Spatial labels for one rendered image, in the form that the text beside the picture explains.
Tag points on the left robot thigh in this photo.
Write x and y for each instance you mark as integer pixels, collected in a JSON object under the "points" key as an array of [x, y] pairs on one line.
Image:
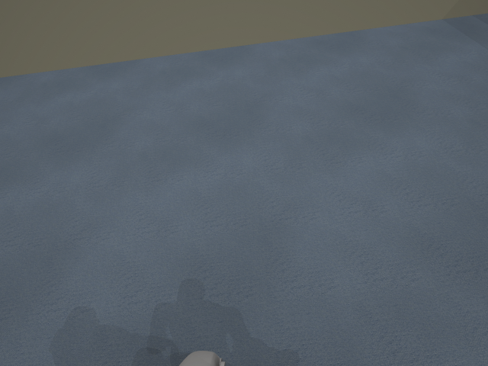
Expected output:
{"points": [[203, 358]]}

